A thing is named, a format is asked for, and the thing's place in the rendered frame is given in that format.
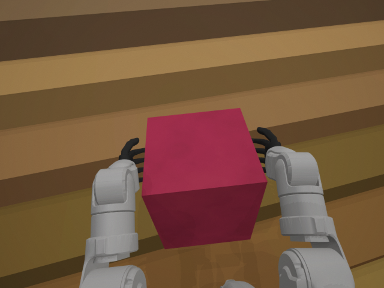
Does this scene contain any left robot hand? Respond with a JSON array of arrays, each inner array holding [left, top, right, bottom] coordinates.
[[119, 138, 145, 182]]

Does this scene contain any right robot forearm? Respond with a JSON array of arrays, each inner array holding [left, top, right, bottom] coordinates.
[[265, 146, 355, 287]]

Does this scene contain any right robot hand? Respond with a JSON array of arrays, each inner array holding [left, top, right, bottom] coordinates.
[[251, 127, 281, 173]]

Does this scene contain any left robot forearm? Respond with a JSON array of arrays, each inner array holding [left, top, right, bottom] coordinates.
[[79, 160, 140, 288]]

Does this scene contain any right robot upper arm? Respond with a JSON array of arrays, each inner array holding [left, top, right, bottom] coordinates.
[[278, 248, 355, 288]]

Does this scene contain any left robot upper arm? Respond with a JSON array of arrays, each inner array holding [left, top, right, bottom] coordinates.
[[81, 265, 146, 288]]

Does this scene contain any carton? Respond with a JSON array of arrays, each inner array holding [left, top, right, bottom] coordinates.
[[142, 108, 268, 249]]

